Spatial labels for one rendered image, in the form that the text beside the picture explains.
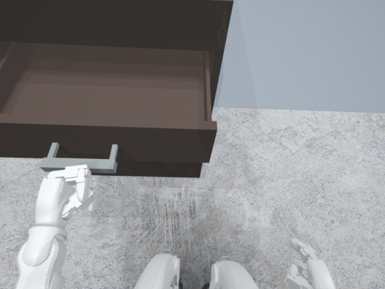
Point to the left robot forearm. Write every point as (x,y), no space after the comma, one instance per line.
(40,259)

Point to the cabinet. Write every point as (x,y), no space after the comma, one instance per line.
(194,25)

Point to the handle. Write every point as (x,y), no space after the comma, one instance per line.
(51,163)

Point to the left robot thigh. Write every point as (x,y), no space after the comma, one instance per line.
(162,272)

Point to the robot thigh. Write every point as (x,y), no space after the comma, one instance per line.
(230,275)
(162,272)

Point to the robot left hand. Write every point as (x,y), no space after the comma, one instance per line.
(74,184)

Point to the robot right hand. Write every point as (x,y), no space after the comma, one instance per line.
(315,274)

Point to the right robot thigh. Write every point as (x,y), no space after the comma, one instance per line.
(230,275)

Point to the drawer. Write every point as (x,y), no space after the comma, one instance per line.
(155,104)

